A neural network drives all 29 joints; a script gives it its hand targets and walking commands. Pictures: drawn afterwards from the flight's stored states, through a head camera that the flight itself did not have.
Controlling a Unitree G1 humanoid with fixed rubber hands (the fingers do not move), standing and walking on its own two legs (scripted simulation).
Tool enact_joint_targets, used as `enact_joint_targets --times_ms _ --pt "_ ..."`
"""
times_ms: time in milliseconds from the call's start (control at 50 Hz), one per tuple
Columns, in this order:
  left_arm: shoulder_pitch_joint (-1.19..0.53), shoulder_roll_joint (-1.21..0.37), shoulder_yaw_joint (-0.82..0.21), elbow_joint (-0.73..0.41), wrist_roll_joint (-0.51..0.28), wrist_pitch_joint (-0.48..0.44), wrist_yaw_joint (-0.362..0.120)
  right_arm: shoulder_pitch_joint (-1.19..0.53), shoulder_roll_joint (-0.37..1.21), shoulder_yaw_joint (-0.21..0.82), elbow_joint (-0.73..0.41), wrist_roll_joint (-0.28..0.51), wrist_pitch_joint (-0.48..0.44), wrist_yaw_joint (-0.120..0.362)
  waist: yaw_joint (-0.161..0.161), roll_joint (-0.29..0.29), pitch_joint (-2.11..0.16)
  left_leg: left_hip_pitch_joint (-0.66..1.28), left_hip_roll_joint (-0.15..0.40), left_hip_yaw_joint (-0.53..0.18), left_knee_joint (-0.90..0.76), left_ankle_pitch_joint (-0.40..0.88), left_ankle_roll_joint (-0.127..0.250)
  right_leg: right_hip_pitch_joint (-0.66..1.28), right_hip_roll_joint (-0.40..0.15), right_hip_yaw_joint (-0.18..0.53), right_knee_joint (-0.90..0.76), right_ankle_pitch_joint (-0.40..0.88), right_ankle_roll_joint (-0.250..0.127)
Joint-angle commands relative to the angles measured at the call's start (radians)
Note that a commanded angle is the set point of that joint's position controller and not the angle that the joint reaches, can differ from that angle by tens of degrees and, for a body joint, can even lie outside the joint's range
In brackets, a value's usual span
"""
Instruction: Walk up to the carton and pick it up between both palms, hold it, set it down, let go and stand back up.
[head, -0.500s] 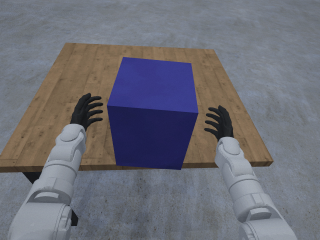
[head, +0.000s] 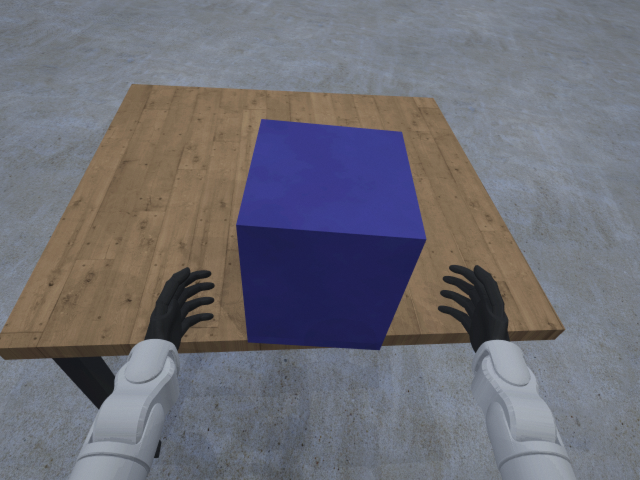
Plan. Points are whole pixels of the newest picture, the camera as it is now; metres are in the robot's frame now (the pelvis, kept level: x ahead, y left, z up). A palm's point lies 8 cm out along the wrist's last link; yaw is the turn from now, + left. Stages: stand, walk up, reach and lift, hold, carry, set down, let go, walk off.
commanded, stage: set down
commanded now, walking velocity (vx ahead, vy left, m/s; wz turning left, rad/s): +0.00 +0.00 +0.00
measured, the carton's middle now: (323, 239) +0.42 +0.02 +0.06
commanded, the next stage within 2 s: let go in 1.84 s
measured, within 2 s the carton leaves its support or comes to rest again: neither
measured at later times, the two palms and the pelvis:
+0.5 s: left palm (145, 407) +0.18 +0.20 +0.03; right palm (510, 411) +0.20 -0.20 +0.04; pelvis +0.03 -0.03 +0.01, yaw +1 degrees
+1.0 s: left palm (136, 410) +0.19 +0.22 +0.01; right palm (505, 411) +0.20 -0.21 +0.02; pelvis +0.01 -0.02 +0.01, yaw +0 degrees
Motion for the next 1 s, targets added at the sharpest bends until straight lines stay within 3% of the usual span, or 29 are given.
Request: enact_joint_targets --times_ms 0,80,140,200,280,360,460,480,560,580,600,680,740,780,800,820,980 --pt "-0.141 0.056 0.015 -0.411 0.015 -0.002 -0.010 -0.036 -0.086 0.002 -0.271 0.042 -0.028 0.000 -0.016 0.171 -0.265 0.246 0.048 -0.093 -0.071 0.234 -0.118 -0.023 0.036 -0.013 -0.094 0.086 -0.071" --pt "-0.004 0.057 0.074 -0.432 0.052 0.065 -0.046 0.063 -0.102 0.013 -0.380 0.037 -0.030 -0.029 0.000 0.157 -0.213 0.240 0.026 -0.058 -0.049 0.419 -0.118 0.039 0.042 -0.018 -0.117 0.181 -0.066" --pt "0.181 0.037 0.117 -0.476 0.085 0.087 -0.079 0.245 -0.107 0.057 -0.472 0.041 -0.038 -0.053 0.023 0.104 -0.141 0.279 0.013 -0.038 -0.043 0.569 -0.104 0.107 0.047 -0.014 -0.133 0.304 -0.054" --pt "0.256 0.035 0.116 -0.526 0.084 0.076 -0.102 0.325 -0.117 0.084 -0.560 0.036 -0.045 -0.068 0.024 0.066 -0.084 0.287 0.008 -0.038 -0.047 0.602 -0.100 0.096 0.047 -0.018 -0.137 0.366 -0.039" --pt "0.372 0.065 0.122 -0.541 0.065 -0.011 -0.127 0.499 -0.087 0.152 -0.618 0.012 -0.074 -0.073 0.019 0.010 -0.041 0.298 -0.005 -0.044 -0.069 0.554 -0.081 0.057 0.027 -0.005 -0.161 0.423 -0.009" --pt "0.404 0.128 0.111 -0.565 0.025 -0.106 -0.128 0.571 -0.047 0.169 -0.682 -0.017 -0.108 -0.075 0.021 0.009 -0.025 0.260 -0.013 -0.041 -0.099 0.400 -0.065 0.026 -0.006 0.015 -0.176 0.362 0.001" --pt "0.356 0.193 0.097 -0.567 0.001 -0.173 -0.112 0.567 0.006 0.158 -0.682 -0.049 -0.122 -0.070 0.033 0.034 -0.010 0.185 0.000 -0.034 -0.137 0.171 -0.042 -0.005 -0.029 0.026 -0.193 0.098 -0.014" --pt "0.328 0.205 0.087 -0.580 -0.009 -0.176 -0.104 0.541 0.000 0.132 -0.671 -0.057 -0.119 -0.069 0.032 0.063 -0.009 0.165 0.006 -0.035 -0.145 0.130 -0.046 -0.014 -0.032 0.024 -0.191 0.033 -0.020" --pt "0.328 0.195 0.085 -0.440 0.005 -0.130 -0.104 0.518 0.020 0.120 -0.557 -0.082 -0.067 -0.073 0.031 0.092 0.022 0.128 0.017 -0.026 -0.166 -0.008 -0.034 -0.022 -0.044 0.028 -0.212 -0.158 -0.034" --pt "0.313 0.204 0.086 -0.472 -0.012 -0.123 -0.105 0.495 0.023 0.109 -0.608 -0.077 -0.063 -0.078 0.040 0.073 0.003 0.126 0.020 -0.020 -0.163 -0.006 -0.029 -0.014 -0.043 0.027 -0.211 -0.175 -0.036" --pt "0.303 0.199 0.092 -0.423 0.004 -0.099 -0.107 0.484 0.019 0.100 -0.547 -0.085 -0.041 -0.076 0.039 0.098 0.028 0.120 0.019 -0.019 -0.167 -0.028 -0.033 -0.017 -0.043 0.029 -0.215 -0.215 -0.043" --pt "0.250 0.194 0.104 -0.454 0.002 -0.063 -0.100 0.424 0.009 0.076 -0.568 -0.068 -0.012 -0.068 0.051 0.092 0.022 0.097 0.024 -0.012 -0.173 -0.040 -0.030 -0.008 -0.037 0.021 -0.205 -0.243 -0.045" --pt "0.230 0.169 0.097 -0.416 0.018 -0.043 -0.092 0.401 -0.006 0.053 -0.516 -0.069 0.012 -0.052 0.039 0.112 0.046 0.056 0.031 -0.018 -0.187 -0.074 -0.034 0.011 -0.025 0.012 -0.190 -0.256 -0.057" --pt "0.247 0.149 0.087 -0.375 0.024 -0.035 -0.095 0.391 -0.023 0.036 -0.489 -0.069 0.020 -0.041 0.034 0.097 0.070 0.045 0.038 -0.020 -0.194 -0.084 -0.034 0.017 -0.016 0.006 -0.188 -0.247 -0.060" --pt "0.243 0.153 0.083 -0.422 0.018 -0.043 -0.090 0.392 -0.028 0.029 -0.534 -0.062 0.013 -0.036 0.033 0.093 0.039 0.051 0.040 -0.022 -0.193 -0.069 -0.033 0.035 -0.012 0.000 -0.177 -0.226 -0.060" --pt "0.247 0.136 0.078 -0.360 0.031 -0.030 -0.094 0.385 -0.028 0.025 -0.476 -0.069 0.028 -0.031 0.027 0.095 0.078 0.036 0.042 -0.023 -0.200 -0.090 -0.034 0.028 -0.011 0.006 -0.183 -0.242 -0.064" --pt "0.289 0.106 0.048 -0.392 0.045 -0.068 -0.054 0.388 -0.083 0.013 -0.453 -0.067 -0.006 0.026 0.030 0.097 0.019 0.077 0.054 -0.050 -0.184 -0.004 -0.063 0.025 0.011 0.001 -0.153 -0.145 -0.074"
